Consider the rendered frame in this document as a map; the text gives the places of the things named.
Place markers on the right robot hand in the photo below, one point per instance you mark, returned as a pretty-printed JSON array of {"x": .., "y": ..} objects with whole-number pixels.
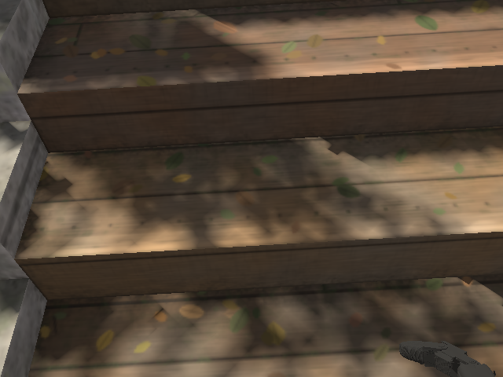
[{"x": 445, "y": 357}]

